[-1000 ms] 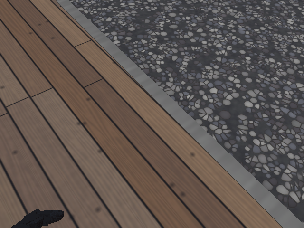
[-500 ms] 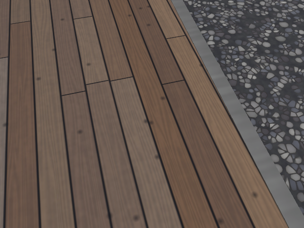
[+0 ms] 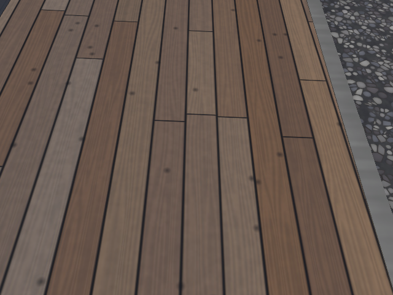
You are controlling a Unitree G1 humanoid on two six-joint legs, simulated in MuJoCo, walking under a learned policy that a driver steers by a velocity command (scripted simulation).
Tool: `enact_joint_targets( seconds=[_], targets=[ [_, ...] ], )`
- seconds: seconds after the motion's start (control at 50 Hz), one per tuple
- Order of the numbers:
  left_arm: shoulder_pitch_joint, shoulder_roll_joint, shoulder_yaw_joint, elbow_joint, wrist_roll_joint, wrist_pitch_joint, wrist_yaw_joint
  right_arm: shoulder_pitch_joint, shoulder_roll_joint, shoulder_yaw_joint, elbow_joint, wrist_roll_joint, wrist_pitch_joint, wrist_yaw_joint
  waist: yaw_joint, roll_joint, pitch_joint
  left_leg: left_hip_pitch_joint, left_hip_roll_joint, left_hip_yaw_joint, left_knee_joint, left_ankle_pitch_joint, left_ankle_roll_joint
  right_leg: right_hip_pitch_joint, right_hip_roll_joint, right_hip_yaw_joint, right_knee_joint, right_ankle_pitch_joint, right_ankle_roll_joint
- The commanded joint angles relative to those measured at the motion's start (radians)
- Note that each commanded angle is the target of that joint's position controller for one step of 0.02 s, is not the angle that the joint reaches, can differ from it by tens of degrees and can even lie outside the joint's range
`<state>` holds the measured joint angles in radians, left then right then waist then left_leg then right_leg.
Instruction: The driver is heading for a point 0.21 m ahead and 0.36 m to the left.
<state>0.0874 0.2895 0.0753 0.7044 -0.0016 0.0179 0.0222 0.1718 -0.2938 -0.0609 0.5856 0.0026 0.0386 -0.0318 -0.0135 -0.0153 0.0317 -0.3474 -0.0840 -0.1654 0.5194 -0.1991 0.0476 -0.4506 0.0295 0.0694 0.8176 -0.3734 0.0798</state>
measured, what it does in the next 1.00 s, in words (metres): walks ahead, turning left: right foot, then left foot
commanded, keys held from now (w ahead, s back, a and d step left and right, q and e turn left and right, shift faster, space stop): q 0.22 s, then no key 0.22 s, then w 0.28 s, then w+q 0.28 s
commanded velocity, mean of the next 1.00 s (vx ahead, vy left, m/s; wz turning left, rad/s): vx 0.17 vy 0.00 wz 0.34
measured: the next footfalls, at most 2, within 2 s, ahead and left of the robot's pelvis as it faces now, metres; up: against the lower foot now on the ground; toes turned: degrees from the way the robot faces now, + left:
right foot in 0.12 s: +0.05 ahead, -0.13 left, +0.00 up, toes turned +9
left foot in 0.52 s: -0.02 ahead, +0.13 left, +0.00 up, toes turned +11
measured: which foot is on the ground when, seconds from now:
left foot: down 0.00-0.12, up 0.14-0.50, down 0.52-0.94, up 0.96-1.00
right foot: up 0.00-0.10, down 0.12-0.52, up 0.54-0.90, down 0.92-1.00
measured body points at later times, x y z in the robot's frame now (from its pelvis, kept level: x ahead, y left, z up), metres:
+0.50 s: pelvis -0.02 +0.00 +0.00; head +0.01 +0.01 +0.45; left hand +0.05 +0.29 -0.11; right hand +0.20 -0.22 -0.09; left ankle -0.05 +0.12 -0.74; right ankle +0.01 -0.14 -0.74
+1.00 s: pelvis +0.12 +0.00 -0.01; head +0.14 -0.01 +0.44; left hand +0.21 +0.30 -0.08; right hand +0.25 -0.26 -0.13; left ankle -0.04 +0.11 -0.68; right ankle +0.20 -0.09 -0.74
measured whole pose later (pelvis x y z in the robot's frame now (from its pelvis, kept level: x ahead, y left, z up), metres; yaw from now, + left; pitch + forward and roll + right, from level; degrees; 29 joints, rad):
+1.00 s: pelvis +0.12 +0.00 -0.01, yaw +19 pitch +2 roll +0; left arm 0.15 0.28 0.05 0.69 0.00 -0.10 -0.03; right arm 0.41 -0.30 -0.06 0.76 0.03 -0.04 -0.01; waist -0.04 0.02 0.00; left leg -0.26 -0.01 -0.13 0.93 -0.47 0.02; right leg -0.37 -0.01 -0.05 0.57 -0.24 -0.03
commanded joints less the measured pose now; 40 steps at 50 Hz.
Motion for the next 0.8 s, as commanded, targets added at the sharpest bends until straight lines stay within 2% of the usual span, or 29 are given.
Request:
enact_joint_targets(
  seconds=[0.02, 0.06, 0.1, 0.12, 0.14, 0.16, 0.18, 0.2, 0.22, 0.24, 0.28, 0.32, 0.38, 0.42, 0.44, 0.48, 0.5, 0.52, 0.54, 0.56, 0.58, 0.62, 0.68, 0.74, 0.8],
  targets=[
    [-0.022, 0.080, 0.020, -0.080, -0.007, -0.024, -0.009, -0.019, -0.180, -0.057, -0.068, 0.006, -0.005, 0.002, -0.009, 0.179, -0.137, 0.176, 0.247, -0.344, -0.113, 0.255, 0.188, 0.009, 0.015, 0.011, -0.099, -0.030, -0.013],
    [0.005, 0.080, 0.022, -0.077, -0.010, -0.032, -0.018, -0.033, -0.178, -0.059, -0.068, 0.015, 0.000, 0.004, 0.005, 0.185, -0.141, 0.185, 0.229, -0.377, -0.094, 0.284, 0.173, 0.067, 0.023, 0.010, -0.210, -0.006, -0.029],
    [0.075, 0.086, 0.030, -0.055, -0.004, -0.039, -0.023, -0.061, -0.166, -0.057, -0.072, 0.031, 0.007, -0.002, 0.051, 0.163, -0.147, 0.120, 0.171, -0.353, -0.047, 0.217, 0.115, 0.226, 0.006, -0.009, -0.437, 0.182, -0.059],
    [0.108, 0.138, 0.044, -0.051, 0.010, -0.036, -0.018, -0.030, -0.129, -0.049, -0.073, 0.027, 0.008, -0.005, 0.040, 0.065, -0.173, 0.004, 0.111, -0.279, 0.065, 0.014, 0.059, 0.359, -0.139, 0.094, -0.468, 0.256, -0.113],
    [0.076, 0.231, 0.061, -0.057, 0.031, -0.026, -0.014, 0.006, -0.105, -0.046, -0.089, 0.029, 0.000, -0.003, -0.016, -0.243, -0.118, -0.228, -0.069, -0.055, 0.254, -0.340, -0.013, 0.401, -0.352, 0.337, -0.502, 0.463, -0.263],
    [0.063, 0.181, 0.053, -0.078, 0.049, -0.033, -0.012, 0.003, -0.194, -0.076, -0.073, 0.006, -0.012, -0.004, 0.016, -0.229, -0.106, -0.267, -0.031, -0.026, 0.512, -0.444, -0.071, 0.331, -0.460, 0.432, -0.525, 0.519, -0.377],
    [0.004, 0.131, 0.036, -0.099, 0.041, -0.035, -0.003, 0.021, -0.230, -0.093, -0.050, 0.011, -0.012, 0.001, -0.012, -0.145, -0.092, -0.258, 0.005, -0.024, 0.638, -0.375, -0.089, 0.300, -0.420, 0.340, -0.513, 0.498, -0.355],
    [-0.041, 0.100, 0.028, -0.109, 0.028, -0.033, 0.004, 0.041, -0.210, -0.093, -0.023, 0.017, -0.002, 0.000, -0.029, -0.105, -0.071, -0.257, 0.015, -0.007, 0.686, -0.313, -0.106, 0.285, -0.343, 0.238, -0.499, 0.450, -0.302],
    [-0.051, 0.085, 0.022, -0.112, 0.012, -0.032, 0.010, 0.052, -0.183, -0.088, -0.011, 0.015, 0.008, -0.003, -0.023, -0.100, -0.056, -0.285, 0.018, 0.000, 0.734, -0.259, -0.122, 0.301, -0.302, 0.177, -0.492, 0.429, -0.276],
    [-0.036, 0.080, 0.016, -0.109, 0.006, -0.029, 0.015, 0.046, -0.150, -0.078, -0.010, 0.015, 0.014, -0.002, -0.009, -0.100, -0.047, -0.287, 0.018, 0.010, 0.763, -0.238, -0.134, 0.299, -0.283, 0.141, -0.489, 0.468, -0.279],
    [0.011, 0.089, 0.014, -0.097, 0.013, -0.020, 0.020, 0.002, -0.108, -0.061, -0.030, 0.021, 0.010, -0.002, 0.019, -0.114, -0.048, -0.284, 0.019, 0.053, 0.696, -0.213, -0.150, 0.331, -0.256, 0.086, -0.496, 0.496, -0.296],
    [0.054, 0.103, 0.018, -0.085, 0.015, -0.013, 0.021, -0.038, -0.086, -0.046, -0.046, 0.016, 0.005, -0.003, 0.049, -0.136, -0.072, -0.279, 0.041, 0.064, 0.567, -0.224, -0.160, 0.408, -0.271, 0.083, -0.484, 0.525, -0.313],
    [0.045, 0.140, 0.027, -0.078, 0.005, -0.006, 0.011, -0.047, -0.052, -0.022, -0.052, 0.003, 0.000, 0.006, 0.053, -0.169, -0.098, -0.123, 0.084, 0.120, 0.339, -0.260, -0.153, 0.380, -0.279, 0.049, -0.471, 0.556, -0.315],
    [0.065, 0.156, 0.030, -0.063, -0.007, -0.001, 0.004, -0.035, -0.066, -0.022, -0.043, 0.008, -0.003, 0.012, 0.059, -0.188, -0.100, -0.037, 0.079, 0.159, 0.211, -0.234, -0.143, 0.357, -0.286, 0.054, -0.459, 0.574, -0.317],
    [0.072, 0.158, 0.028, -0.056, -0.014, 0.001, 0.002, -0.015, -0.072, -0.024, -0.032, 0.009, -0.003, 0.015, 0.052, -0.184, -0.100, 0.004, 0.074, 0.171, 0.127, -0.186, -0.132, 0.353, -0.286, 0.057, -0.443, 0.569, -0.313],
    [0.082, 0.127, 0.012, -0.041, -0.027, -0.001, -0.004, 0.064, -0.057, -0.020, 0.010, 0.007, -0.005, 0.022, 0.008, -0.143, -0.113, 0.206, 0.053, 0.203, -0.137, -0.009, -0.078, 0.253, -0.257, 0.036, -0.427, 0.318, -0.263],
    [0.119, 0.091, -0.003, -0.024, -0.018, -0.013, -0.013, 0.090, -0.075, -0.022, 0.018, 0.006, -0.006, 0.019, 0.002, -0.098, -0.125, 0.347, 0.076, 0.155, -0.159, 0.006, -0.049, 0.148, -0.224, 0.013, -0.404, 0.144, -0.201],
    [0.107, 0.024, -0.029, -0.038, 0.019, -0.026, -0.028, 0.161, -0.135, -0.033, 0.023, 0.005, -0.006, 0.009, -0.006, 0.084, -0.163, 0.480, 0.256, -0.074, -0.164, 0.018, 0.010, 0.001, -0.139, -0.080, -0.204, -0.069, -0.119],
    [0.051, 0.032, -0.028, -0.089, 0.009, -0.040, -0.025, 0.200, -0.241, -0.061, 0.036, -0.005, -0.010, 0.016, -0.037, 0.299, -0.110, 0.389, 0.413, -0.309, -0.252, -0.283, 0.180, -0.183, -0.023, -0.171, -0.059, -0.228, -0.070],
    [-0.049, 0.124, 0.000, -0.107, -0.013, -0.049, -0.016, 0.209, -0.214, -0.057, 0.034, -0.015, -0.035, 0.021, -0.105, 0.224, -0.019, 0.317, 0.431, -0.413, -0.347, -0.484, 0.247, -0.258, -0.066, -0.080, 0.120, -0.240, -0.063],
    [-0.037, 0.151, 0.017, -0.104, -0.030, -0.052, -0.018, 0.179, -0.177, -0.042, 0.049, -0.018, -0.057, 0.020, -0.069, 0.221, 0.039, 0.294, 0.418, -0.391, -0.365, -0.536, 0.231, -0.317, -0.087, -0.051, 0.201, -0.179, -0.076],
    [0.028, 0.137, 0.023, -0.064, -0.018, -0.059, -0.022, 0.126, -0.128, -0.026, 0.052, 0.003, -0.084, 0.014, -0.030, 0.212, 0.057, 0.299, 0.360, -0.288, -0.378, -0.450, 0.179, -0.335, -0.115, -0.034, 0.212, -0.043, -0.084],
    [0.036, 0.085, 0.013, -0.042, -0.011, -0.083, -0.040, 0.126, -0.102, -0.018, 0.055, -0.004, -0.101, 0.009, -0.017, 0.152, 0.034, 0.281, 0.302, -0.152, -0.393, -0.237, 0.154, -0.286, -0.113, -0.061, 0.149, 0.148, -0.073],
    [-0.014, 0.050, -0.005, -0.050, -0.010, -0.092, -0.048, 0.139, -0.120, -0.026, 0.064, 0.005, -0.108, 0.016, -0.037, 0.145, 0.026, 0.221, 0.271, -0.064, -0.388, -0.116, 0.148, -0.164, -0.093, -0.083, -0.054, 0.240, -0.053],
    [-0.057, 0.059, -0.009, -0.071, -0.015, -0.099, -0.058, 0.177, -0.160, -0.038, 0.084, 0.017, -0.104, 0.022, -0.050, 0.140, 0.041, 0.170, 0.286, -0.077, -0.365, -0.107, 0.163, -0.068, -0.066, -0.079, -0.183, 0.237, -0.047]
  ],
)
Over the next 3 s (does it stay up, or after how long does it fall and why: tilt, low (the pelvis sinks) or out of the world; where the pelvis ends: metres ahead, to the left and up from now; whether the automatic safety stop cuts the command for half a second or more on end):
stays up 0.61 0.41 0.00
